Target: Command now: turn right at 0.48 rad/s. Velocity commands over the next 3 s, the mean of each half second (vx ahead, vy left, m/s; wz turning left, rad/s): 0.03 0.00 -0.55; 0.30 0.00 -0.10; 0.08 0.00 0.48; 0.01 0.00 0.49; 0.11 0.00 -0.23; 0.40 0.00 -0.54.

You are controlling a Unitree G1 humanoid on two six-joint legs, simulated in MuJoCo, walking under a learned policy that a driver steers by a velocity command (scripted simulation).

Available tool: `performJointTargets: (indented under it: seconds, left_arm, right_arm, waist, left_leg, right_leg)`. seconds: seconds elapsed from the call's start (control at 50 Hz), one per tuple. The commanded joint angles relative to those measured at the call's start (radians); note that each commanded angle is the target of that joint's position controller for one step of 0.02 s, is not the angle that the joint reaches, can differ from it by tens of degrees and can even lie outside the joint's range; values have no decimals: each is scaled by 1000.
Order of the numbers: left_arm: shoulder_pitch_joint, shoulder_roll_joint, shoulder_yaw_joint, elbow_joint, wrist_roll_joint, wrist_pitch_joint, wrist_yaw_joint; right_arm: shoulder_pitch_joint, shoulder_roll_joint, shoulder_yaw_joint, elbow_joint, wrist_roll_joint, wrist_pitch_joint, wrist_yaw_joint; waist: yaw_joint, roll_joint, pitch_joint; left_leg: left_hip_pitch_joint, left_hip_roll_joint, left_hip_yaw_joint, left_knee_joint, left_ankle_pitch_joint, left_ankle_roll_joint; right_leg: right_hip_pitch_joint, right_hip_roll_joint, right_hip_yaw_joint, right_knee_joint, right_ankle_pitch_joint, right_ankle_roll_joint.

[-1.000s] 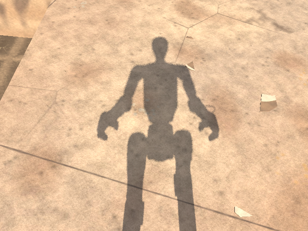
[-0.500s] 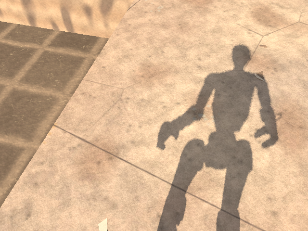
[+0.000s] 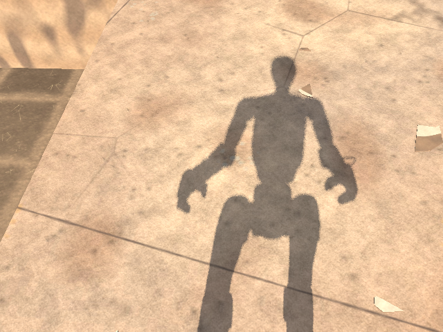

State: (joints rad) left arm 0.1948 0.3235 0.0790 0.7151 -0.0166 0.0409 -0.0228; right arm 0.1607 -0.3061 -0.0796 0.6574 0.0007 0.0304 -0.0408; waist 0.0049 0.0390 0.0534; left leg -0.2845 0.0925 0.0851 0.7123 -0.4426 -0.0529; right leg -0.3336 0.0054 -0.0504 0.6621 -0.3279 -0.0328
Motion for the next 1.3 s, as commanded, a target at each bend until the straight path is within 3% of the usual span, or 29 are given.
performJointTargets:
  seconds: [0.02,0.04,0.08,0.1,0.16,0.28,0.38,0.48,0.54,0.56,0.58,0.6,0.62,0.64,0.66,0.72,0.78,0.84,0.9,0.96,0.98,1.0,1.02,1.04,1.08,1.1,1.16,1.22,1.3]
  left_arm:
    - [115,247,51,-97,53,-42,1]
    - [76,222,43,-101,53,-62,-5]
    - [-1,169,28,-107,12,-64,12]
    - [-22,159,21,-111,2,-57,22]
    - [-9,145,14,-123,9,-46,40]
    - [8,157,21,-136,7,-28,56]
    - [-9,164,29,-150,9,-18,57]
    - [3,159,29,-153,1,-18,46]
    - [-9,133,16,-149,0,-21,41]
    - [-12,112,7,-147,0,-22,42]
    - [4,63,-10,-142,7,-30,42]
    - [24,-12,-35,-140,18,-39,39]
    - [-23,46,-16,-195,-9,-55,43]
    - [-34,122,5,-182,-11,-67,47]
    - [-28,138,11,-162,-7,-72,42]
    - [-51,86,3,-151,8,-95,20]
    - [-131,26,-19,-172,12,-115,10]
    - [-211,-19,-35,-191,15,-135,-3]
    - [-193,23,-15,-184,8,-144,-16]
    - [-54,92,19,-149,13,-138,-1]
    - [46,142,34,-140,29,-137,13]
    - [155,232,51,-139,59,-121,31]
    - [146,197,42,-134,50,-98,26]
    - [96,125,22,-144,38,-84,23]
    - [-31,46,-6,-138,18,-75,23]
    - [-80,43,-6,-130,25,-77,21]
    - [-134,64,6,-107,44,-92,25]
    - [-139,89,16,-84,32,-91,36]
    - [-145,135,30,-68,17,-70,34]
  right_arm:
    - [-67,-67,-12,-115,-18,-20,-7]
    - [-86,-102,-22,-109,6,-18,-12]
    - [-73,-121,-34,-74,-5,-12,-24]
    - [-59,-123,-37,-69,-8,-11,-25]
    - [-32,-93,-32,-50,0,-14,-15]
    - [-74,-86,-30,-49,1,-25,-15]
    - [-92,-84,-29,-43,3,-44,-5]
    - [-109,-94,-28,-52,17,-83,21]
    - [-40,-83,-27,-25,23,-114,41]
    - [1,-71,-25,-7,20,-124,45]
    - [45,-83,-27,4,9,-130,42]
    - [138,-117,-28,14,-10,-133,39]
    - [201,-222,-53,45,-37,-134,50]
    - [159,-182,-49,41,-12,-138,51]
    - [140,-130,-33,37,7,-138,43]
    - [156,-106,-14,43,7,-130,31]
    - [196,-109,-8,58,11,-124,30]
    - [213,-128,-8,73,14,-102,26]
    - [263,-167,-19,94,20,-79,27]
    - [194,-164,-20,63,36,-76,19]
    - [186,-125,-10,40,22,-82,20]
    - [267,-20,23,13,-11,-87,21]
    - [379,-44,24,35,16,-83,16]
    - [339,-133,-6,51,37,-65,11]
    - [246,-122,-12,37,31,-27,-3]
    - [248,-110,-14,31,22,-5,-9]
    - [235,-69,-9,4,14,18,-9]
    - [153,-58,0,-47,5,17,8]
    - [88,-85,-3,-95,12,24,38]
  waist:
    - [69,-282,-214]
    - [50,-185,-160]
    - [17,-97,-110]
    - [0,-110,-108]
    - [-4,-130,-140]
    - [17,-151,-114]
    - [27,-173,-101]
    - [45,-206,-88]
    - [7,-191,-90]
    - [-19,-170,-88]
    - [-35,-120,-110]
    - [-51,36,-155]
    - [-49,197,-48]
    - [-40,135,49]
    - [-37,109,74]
    - [-46,85,42]
    - [-77,84,36]
    - [-95,93,49]
    - [-76,122,-8]
    - [33,106,-82]
    - [80,63,-180]
    - [76,-207,-365]
    - [50,-374,-522]
    - [51,-245,-398]
    - [10,-156,-191]
    - [-20,-173,-146]
    - [-44,-185,-96]
    - [-30,-155,-109]
    - [-15,-146,-107]
  left_leg:
    - [-366,-111,-155,513,-305,-20]
    - [-397,-89,-179,567,-230,-7]
    - [-414,-52,-188,514,-58,2]
    - [-371,-51,-190,487,0,-3]
    - [-335,-82,-181,469,93,-24]
    - [-353,-94,-203,277,131,-59]
    - [-284,-109,-217,131,115,-57]
    - [-175,-128,-197,-45,77,-15]
    - [8,-123,-158,-226,160,28]
    - [113,-115,-141,-330,237,49]
    - [250,-46,-193,-355,237,77]
    - [365,127,-398,-415,99,140]
    - [326,259,-729,-518,-150,276]
    - [279,291,-752,-533,-272,315]
    - [282,241,-668,-534,-243,288]
    - [309,155,-485,-549,-12,240]
    - [254,106,-372,-573,192,251]
    - [164,55,-280,-534,457,235]
    - [162,79,-301,-449,635,209]
    - [142,43,-306,-276,754,133]
    - [52,-10,-280,-110,639,90]
    - [-206,-115,-216,231,105,23]
    - [-265,-155,-237,452,-283,-1]
    - [-314,-98,-235,547,-222,-11]
    - [-346,-44,-171,530,-120,-26]
    - [-288,-23,-164,497,-80,-33]
    - [-203,-21,-122,413,17,-42]
    - [-187,5,-123,260,107,-26]
    - [-122,1,-87,118,147,5]
  right_leg:
    - [299,-407,669,-319,700,-337]
    - [279,-366,586,-322,598,-318]
    - [254,-275,468,-307,452,-215]
    - [222,-239,428,-315,448,-193]
    - [241,-198,392,-326,472,-186]
    - [266,-175,454,-339,319,-185]
    - [216,-151,521,-325,230,-188]
    - [157,-122,623,-370,-171,-208]
    - [96,-95,615,-339,-203,-186]
    - [47,-68,592,-309,-222,-162]
    - [-41,-27,539,-220,-258,-115]
    - [-142,80,379,69,-286,-50]
    - [-388,149,266,215,-320,-23]
    - [-477,59,265,331,-241,-4]
    - [-501,39,257,362,-153,8]
    - [-499,-20,177,368,21,37]
    - [-434,-49,85,247,133,64]
    - [-260,-9,40,11,191,85]
    - [-93,40,43,-83,255,76]
    - [152,30,69,-242,385,11]
    - [354,-69,129,-223,539,-32]
    - [689,-364,376,-120,907,-152]
    - [684,-501,594,-196,842,-273]
    - [554,-431,502,-248,666,-246]
    - [329,-325,298,-302,532,-195]
    - [213,-298,237,-339,487,-183]
    - [75,-281,129,-412,459,-208]
    - [112,-309,87,-414,474,-222]
    - [128,-331,47,-402,413,-209]
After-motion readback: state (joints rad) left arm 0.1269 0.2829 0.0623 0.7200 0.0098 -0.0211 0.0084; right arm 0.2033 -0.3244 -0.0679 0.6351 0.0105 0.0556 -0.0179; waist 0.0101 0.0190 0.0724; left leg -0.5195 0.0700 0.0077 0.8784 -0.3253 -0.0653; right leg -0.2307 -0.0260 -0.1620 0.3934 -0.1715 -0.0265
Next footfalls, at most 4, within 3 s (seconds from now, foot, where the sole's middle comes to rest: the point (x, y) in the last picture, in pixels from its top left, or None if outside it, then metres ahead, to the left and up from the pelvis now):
0.58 left None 0.12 0.11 -0.76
0.98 right None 0.27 -0.23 -0.76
1.42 left None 0.32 0.02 -0.76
1.88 right None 0.34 -0.21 -0.76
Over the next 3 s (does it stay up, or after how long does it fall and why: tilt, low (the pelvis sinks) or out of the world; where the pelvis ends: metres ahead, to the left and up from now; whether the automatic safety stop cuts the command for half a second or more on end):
stays up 0.51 -0.16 0.00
